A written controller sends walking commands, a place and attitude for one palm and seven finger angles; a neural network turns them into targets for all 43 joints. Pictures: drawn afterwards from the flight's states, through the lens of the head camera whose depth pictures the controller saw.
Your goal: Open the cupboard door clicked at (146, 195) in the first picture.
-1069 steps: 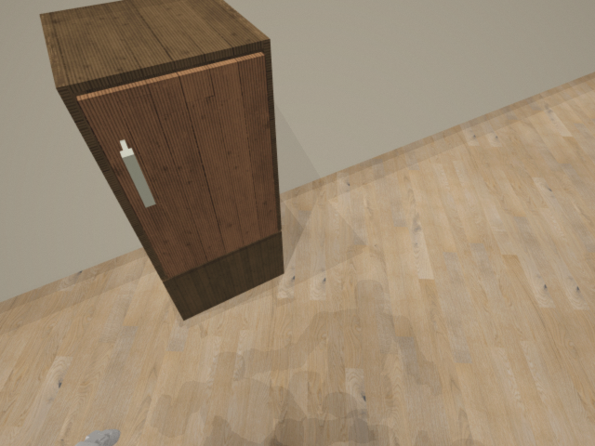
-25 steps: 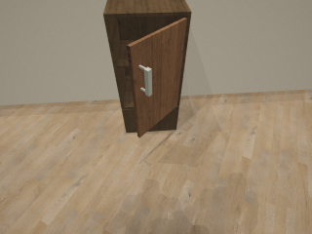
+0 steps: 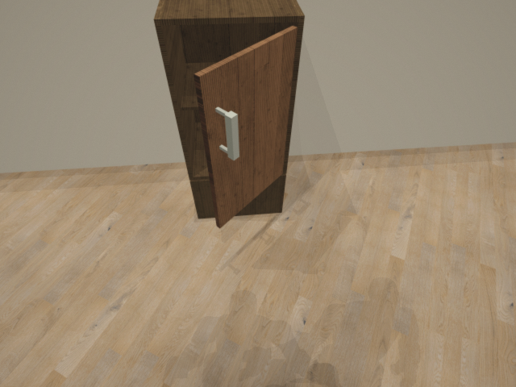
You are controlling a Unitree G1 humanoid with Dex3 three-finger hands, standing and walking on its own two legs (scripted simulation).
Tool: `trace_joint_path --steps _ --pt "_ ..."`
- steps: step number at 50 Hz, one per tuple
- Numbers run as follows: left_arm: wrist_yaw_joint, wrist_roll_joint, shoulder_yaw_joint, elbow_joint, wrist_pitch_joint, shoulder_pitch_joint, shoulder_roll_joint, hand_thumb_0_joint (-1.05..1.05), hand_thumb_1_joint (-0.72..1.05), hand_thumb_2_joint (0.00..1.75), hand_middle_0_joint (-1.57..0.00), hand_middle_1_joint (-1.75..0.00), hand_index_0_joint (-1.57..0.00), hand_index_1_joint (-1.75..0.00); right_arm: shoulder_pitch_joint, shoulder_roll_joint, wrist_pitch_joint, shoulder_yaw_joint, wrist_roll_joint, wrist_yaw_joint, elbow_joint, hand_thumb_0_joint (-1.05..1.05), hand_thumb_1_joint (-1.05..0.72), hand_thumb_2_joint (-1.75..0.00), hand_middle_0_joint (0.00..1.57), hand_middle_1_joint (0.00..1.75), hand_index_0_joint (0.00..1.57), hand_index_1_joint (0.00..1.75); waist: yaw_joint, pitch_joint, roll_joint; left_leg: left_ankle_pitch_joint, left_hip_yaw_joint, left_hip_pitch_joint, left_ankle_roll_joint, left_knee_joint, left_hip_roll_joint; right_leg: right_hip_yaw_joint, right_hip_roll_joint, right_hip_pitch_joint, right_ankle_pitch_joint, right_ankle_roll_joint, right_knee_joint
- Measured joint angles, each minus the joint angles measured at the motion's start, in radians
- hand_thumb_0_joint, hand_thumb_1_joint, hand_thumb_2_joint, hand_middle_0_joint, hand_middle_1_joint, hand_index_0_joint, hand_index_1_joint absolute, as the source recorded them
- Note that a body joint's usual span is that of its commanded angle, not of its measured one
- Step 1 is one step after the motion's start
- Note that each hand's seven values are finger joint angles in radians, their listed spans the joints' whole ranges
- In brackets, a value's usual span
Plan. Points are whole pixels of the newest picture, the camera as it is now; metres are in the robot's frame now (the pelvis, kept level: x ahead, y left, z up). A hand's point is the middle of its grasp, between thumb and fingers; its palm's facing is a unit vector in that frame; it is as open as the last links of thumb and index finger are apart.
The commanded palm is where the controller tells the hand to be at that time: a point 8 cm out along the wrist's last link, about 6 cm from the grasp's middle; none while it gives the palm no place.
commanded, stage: look to check the result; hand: left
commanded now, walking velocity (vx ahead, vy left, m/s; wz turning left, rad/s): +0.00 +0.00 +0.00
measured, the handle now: (226, 133) +0.72 +0.11 -0.05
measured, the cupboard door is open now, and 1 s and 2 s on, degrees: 43 43 43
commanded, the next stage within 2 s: walk to a spot facing it in 0.44 s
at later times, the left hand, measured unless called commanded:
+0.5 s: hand out of the picture +0.05 +0.21 -0.17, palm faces -0.02 -0.96 -0.28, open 7.4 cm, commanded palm none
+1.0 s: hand out of the picture +0.06 +0.17 -0.18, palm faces -0.15 -0.95 -0.28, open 7.4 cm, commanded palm none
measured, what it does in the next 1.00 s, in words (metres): stands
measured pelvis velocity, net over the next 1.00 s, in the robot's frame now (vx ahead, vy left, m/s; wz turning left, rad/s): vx -0.01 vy -0.03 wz -0.21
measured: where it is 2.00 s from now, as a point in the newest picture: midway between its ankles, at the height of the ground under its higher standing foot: outside the picture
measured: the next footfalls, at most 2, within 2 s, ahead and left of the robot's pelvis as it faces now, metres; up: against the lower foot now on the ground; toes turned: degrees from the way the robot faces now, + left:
left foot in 1.42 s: +0.11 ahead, +0.11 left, +0.00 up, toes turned -29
right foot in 1.66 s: -0.03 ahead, -0.16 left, +0.00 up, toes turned -37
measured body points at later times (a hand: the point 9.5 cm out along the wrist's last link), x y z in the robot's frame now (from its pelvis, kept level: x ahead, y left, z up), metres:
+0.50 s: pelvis +0.02 -0.01 +0.00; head +0.03 -0.01 +0.45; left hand +0.06 +0.26 -0.15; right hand +0.07 -0.27 -0.15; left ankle +0.06 +0.10 -0.75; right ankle -0.05 -0.11 -0.75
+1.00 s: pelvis -0.01 -0.03 -0.03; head +0.03 -0.06 +0.42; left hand +0.07 +0.22 -0.16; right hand -0.01 -0.28 -0.19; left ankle +0.05 +0.10 -0.74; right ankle -0.04 -0.11 -0.75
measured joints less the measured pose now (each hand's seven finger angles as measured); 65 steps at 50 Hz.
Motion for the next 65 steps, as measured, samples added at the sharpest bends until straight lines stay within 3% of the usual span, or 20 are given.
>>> trace_joint_path --steps 31,43,47,49,52,55,58,65 --pt "0.009 -0.002 0.000 -0.005 0.002 0.010 -0.021 0.00 0.90 0.90 -0.20 -0.30 -0.21 -0.30 -0.009 0.026 0.000 0.008 0.000 -0.008 -0.002 0.00 -0.91 -0.90 0.20 0.30 0.20 0.30 0.009 -0.004 -0.005 -0.030 0.006 0.022 -0.014 0.003 0.009 0.009 0.007 0.032 -0.011 -0.011 -0.027" --pt "-0.008 0.005 0.045 -0.091 0.067 0.054 -0.052 0.00 0.90 0.90 -0.20 -0.30 -0.21 -0.30 0.022 0.076 0.030 -0.031 -0.004 -0.024 -0.100 0.00 -0.91 -0.90 0.20 0.30 0.21 0.30 0.025 0.029 -0.016 -0.128 0.110 -0.075 -0.019 0.186 0.067 0.103 0.043 -0.148 -0.105 -0.017 0.243" --pt "-0.023 0.008 0.061 -0.125 0.078 0.042 -0.059 0.00 0.90 0.90 -0.20 -0.30 -0.20 -0.30 0.022 0.069 0.026 -0.041 -0.012 -0.022 -0.124 0.00 -0.91 -0.90 0.20 0.30 0.21 0.30 0.038 0.058 -0.008 -0.142 0.162 -0.093 -0.026 0.226 0.094 0.026 0.006 -0.251 -0.209 -0.010 0.422" --pt "-0.028 0.013 0.066 -0.149 0.069 0.053 -0.059 0.00 0.90 0.90 -0.20 -0.30 -0.20 -0.30 0.027 0.061 0.034 -0.045 -0.009 -0.020 -0.133 0.00 -0.91 -0.90 0.20 0.30 0.21 0.30 0.041 0.054 0.002 -0.171 0.174 -0.121 -0.038 0.284 0.115 0.014 -0.009 -0.242 -0.110 -0.016 0.339" --pt "-0.017 0.017 0.068 -0.160 0.058 0.053 -0.069 0.00 0.90 0.90 -0.20 -0.30 -0.20 -0.30 0.016 0.048 0.060 -0.057 -0.001 -0.015 -0.135 0.00 -0.91 -0.90 0.20 0.30 0.21 0.30 0.035 0.065 0.029 -0.350 0.056 -0.220 -0.055 0.547 0.091 0.005 0.018 -0.242 -0.106 -0.042 0.346" --pt "-0.002 0.014 0.070 -0.164 0.054 0.065 -0.079 0.00 0.90 0.90 -0.20 -0.30 -0.20 -0.30 -0.007 0.044 0.066 -0.061 0.001 -0.018 -0.146 0.00 -0.91 -0.90 0.20 0.30 0.20 0.30 0.040 0.067 0.025 -0.345 -0.010 -0.276 -0.070 0.723 0.056 0.039 0.036 -0.220 -0.081 -0.052 0.278" --pt "0.004 0.012 0.070 -0.165 0.048 0.080 -0.081 0.00 0.90 0.90 -0.20 -0.30 -0.21 -0.30 -0.033 0.052 0.059 -0.059 0.004 -0.021 -0.173 0.00 -0.91 -0.90 0.20 0.30 0.20 0.30 0.044 0.062 0.005 -0.335 -0.033 -0.274 -0.084 0.725 0.042 0.089 0.045 -0.202 -0.033 -0.053 0.212" --pt "-0.001 0.016 0.078 -0.184 0.053 0.082 -0.069 0.00 0.90 0.90 -0.20 -0.30 -0.21 -0.30 -0.090 0.074 0.048 -0.051 0.014 -0.024 -0.229 0.00 -0.91 -0.90 0.20 0.30 0.20 0.30 0.059 0.048 -0.029 -0.340 -0.072 -0.217 -0.087 0.576 0.027 0.185 0.069 -0.199 0.018 -0.042 0.150"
